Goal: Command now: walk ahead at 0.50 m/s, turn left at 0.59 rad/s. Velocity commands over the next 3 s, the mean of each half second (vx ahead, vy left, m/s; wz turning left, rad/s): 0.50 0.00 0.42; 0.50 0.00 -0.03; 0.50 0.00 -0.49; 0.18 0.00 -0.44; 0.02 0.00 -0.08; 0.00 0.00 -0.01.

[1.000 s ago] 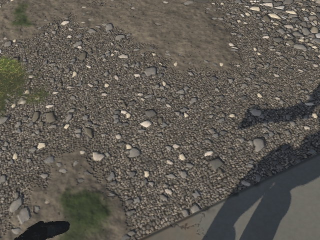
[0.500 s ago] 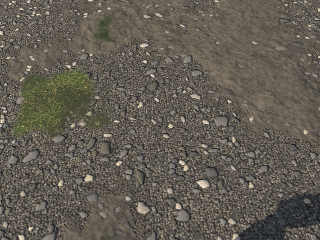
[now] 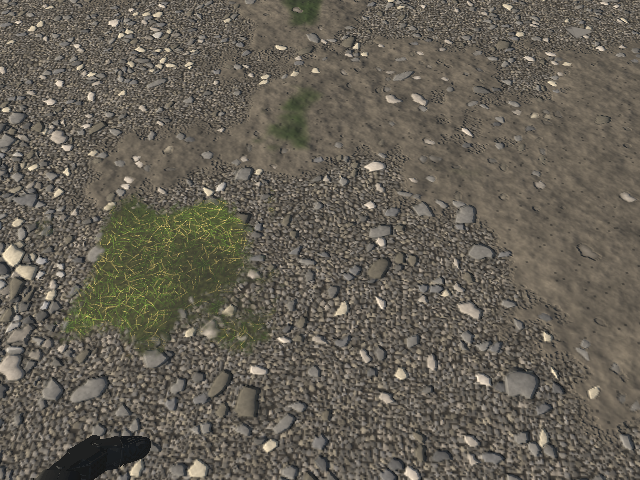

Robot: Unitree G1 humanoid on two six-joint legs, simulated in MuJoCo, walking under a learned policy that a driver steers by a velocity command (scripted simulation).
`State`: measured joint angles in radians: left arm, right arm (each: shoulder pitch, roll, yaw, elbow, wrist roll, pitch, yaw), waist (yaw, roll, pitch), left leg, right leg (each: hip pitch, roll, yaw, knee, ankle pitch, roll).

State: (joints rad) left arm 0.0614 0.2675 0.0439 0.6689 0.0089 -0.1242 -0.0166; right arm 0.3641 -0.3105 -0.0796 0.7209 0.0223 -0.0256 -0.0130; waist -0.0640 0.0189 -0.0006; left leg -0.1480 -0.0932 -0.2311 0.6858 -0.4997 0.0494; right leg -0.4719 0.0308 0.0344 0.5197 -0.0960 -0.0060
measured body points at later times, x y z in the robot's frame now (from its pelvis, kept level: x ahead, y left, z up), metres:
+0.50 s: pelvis +0.25 +0.05 +0.00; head +0.29 +0.06 +0.45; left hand +0.17 +0.33 -0.13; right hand +0.54 -0.11 -0.06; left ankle +0.34 +0.17 -0.73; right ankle +0.11 -0.12 -0.71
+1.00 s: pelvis +0.53 +0.09 +0.00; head +0.55 +0.08 +0.45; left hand +0.69 +0.35 -0.09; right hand +0.59 -0.20 -0.12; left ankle +0.34 +0.18 -0.72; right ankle +0.69 +0.00 -0.71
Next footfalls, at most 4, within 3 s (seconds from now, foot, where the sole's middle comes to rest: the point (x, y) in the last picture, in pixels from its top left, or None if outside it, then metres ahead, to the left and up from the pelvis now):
0.48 left None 0.38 0.18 -0.76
1.02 right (311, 369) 0.72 0.01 -0.76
1.52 left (225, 276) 1.00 0.21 -0.76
1.96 right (332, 273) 0.99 -0.06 -0.76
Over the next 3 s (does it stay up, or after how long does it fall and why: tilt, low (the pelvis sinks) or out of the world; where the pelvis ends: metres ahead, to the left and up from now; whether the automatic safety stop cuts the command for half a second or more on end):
stays up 0.99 0.09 0.02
